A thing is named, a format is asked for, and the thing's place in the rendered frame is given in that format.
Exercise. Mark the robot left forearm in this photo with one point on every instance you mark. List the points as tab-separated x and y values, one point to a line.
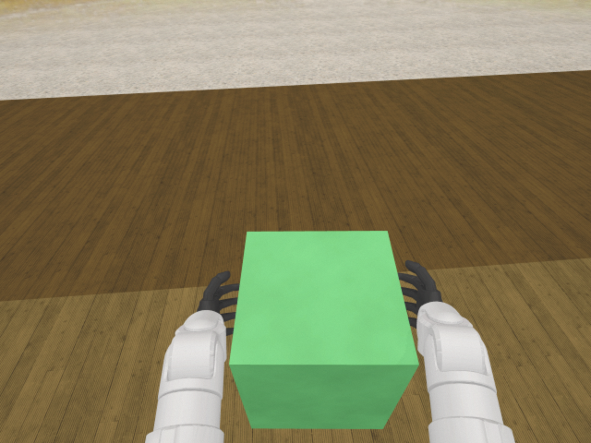
191	388

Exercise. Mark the carton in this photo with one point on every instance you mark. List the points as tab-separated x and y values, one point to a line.
322	338

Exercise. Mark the robot right hand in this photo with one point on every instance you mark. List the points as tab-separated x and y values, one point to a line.
426	288

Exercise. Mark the robot right forearm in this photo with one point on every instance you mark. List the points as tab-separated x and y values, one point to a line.
462	392

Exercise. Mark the robot left hand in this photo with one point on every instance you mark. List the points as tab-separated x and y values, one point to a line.
214	292

